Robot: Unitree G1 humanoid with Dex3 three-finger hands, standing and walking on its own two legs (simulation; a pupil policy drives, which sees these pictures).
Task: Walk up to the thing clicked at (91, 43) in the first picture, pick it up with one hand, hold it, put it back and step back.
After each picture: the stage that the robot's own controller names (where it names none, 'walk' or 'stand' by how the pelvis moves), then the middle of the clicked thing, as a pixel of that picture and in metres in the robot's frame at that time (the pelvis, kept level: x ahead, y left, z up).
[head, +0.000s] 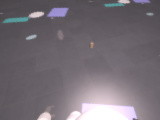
stand; (91, 45) +1.52 +0.07 -0.72
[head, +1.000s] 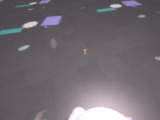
walk; (84, 51) +1.37 +0.30 -0.71
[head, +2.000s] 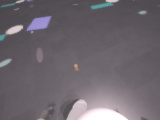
walk; (76, 67) +0.83 +0.38 -0.72
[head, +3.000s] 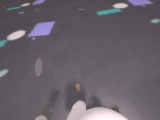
walk; (78, 87) +0.51 +0.27 -0.71
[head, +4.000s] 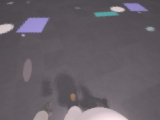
stand; (73, 97) +0.35 +0.22 -0.70
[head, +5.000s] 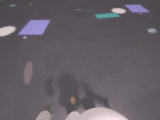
stand; (73, 100) +0.32 +0.22 -0.72
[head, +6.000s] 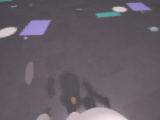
stand; (73, 100) +0.31 +0.22 -0.73
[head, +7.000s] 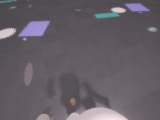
stand; (73, 101) +0.30 +0.23 -0.73
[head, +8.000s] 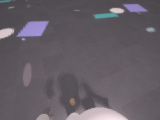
stand; (72, 101) +0.30 +0.23 -0.73
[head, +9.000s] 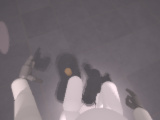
go down; (68, 72) +0.36 +0.24 -0.45
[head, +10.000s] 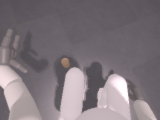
go down; (65, 63) +0.39 +0.25 -0.31
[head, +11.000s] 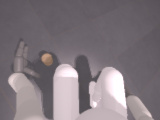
close in; (47, 60) +0.36 +0.28 -0.24
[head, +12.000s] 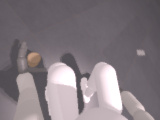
close; (33, 60) +0.36 +0.28 -0.22
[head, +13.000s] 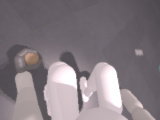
lift; (31, 59) +0.35 +0.29 -0.22
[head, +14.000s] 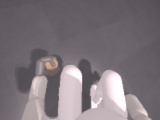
lift; (51, 65) +0.30 +0.28 -0.12
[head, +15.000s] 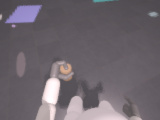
lift; (66, 72) +0.32 +0.18 +0.02
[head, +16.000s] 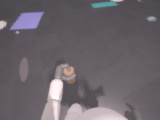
hold; (69, 75) +0.31 +0.17 -0.01
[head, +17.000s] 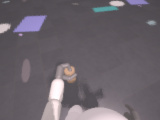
hold; (70, 74) +0.32 +0.17 +0.00
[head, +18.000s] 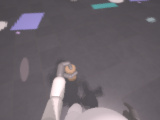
crouch; (71, 73) +0.33 +0.16 -0.01
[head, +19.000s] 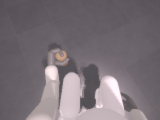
crouch; (62, 58) +0.40 +0.22 -0.11
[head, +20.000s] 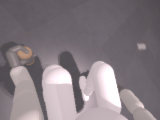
lower; (27, 56) +0.39 +0.29 -0.22
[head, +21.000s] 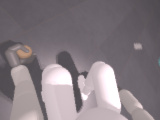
lower; (26, 55) +0.39 +0.30 -0.22
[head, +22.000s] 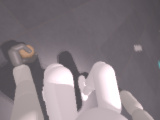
lower; (28, 54) +0.38 +0.30 -0.22
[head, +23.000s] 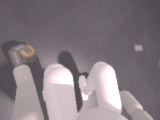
lower; (28, 54) +0.38 +0.30 -0.22
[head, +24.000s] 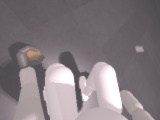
loosen; (34, 56) +0.37 +0.27 -0.22
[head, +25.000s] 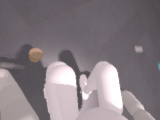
rise; (35, 55) +0.37 +0.26 -0.22
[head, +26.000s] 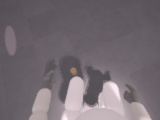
walk; (73, 71) +0.38 +0.21 -0.46
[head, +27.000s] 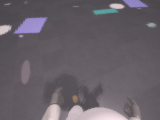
stand; (75, 99) +0.33 +0.19 -0.66
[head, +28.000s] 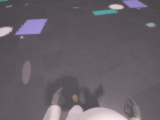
stand; (75, 98) +0.34 +0.20 -0.67
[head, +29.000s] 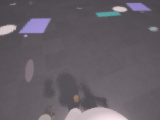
stand; (76, 98) +0.34 +0.18 -0.71
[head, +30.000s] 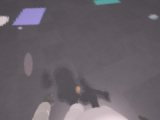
walk; (77, 89) +0.38 +0.15 -0.70
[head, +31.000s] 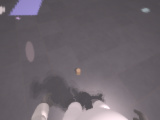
walk; (78, 71) +0.61 +0.16 -0.71
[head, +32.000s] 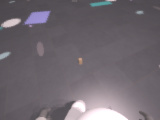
stand; (80, 61) +0.94 +0.29 -0.70
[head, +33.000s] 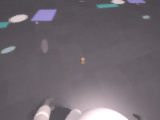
stand; (82, 60) +0.99 +0.19 -0.72
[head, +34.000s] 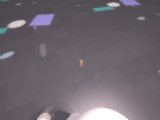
stand; (81, 63) +0.98 +0.22 -0.73
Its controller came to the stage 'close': yes
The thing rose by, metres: 0.71
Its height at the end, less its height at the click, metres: +0.00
